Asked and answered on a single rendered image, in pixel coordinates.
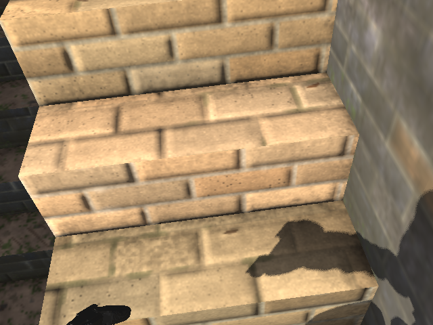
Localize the robot left hand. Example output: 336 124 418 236
67 304 131 325

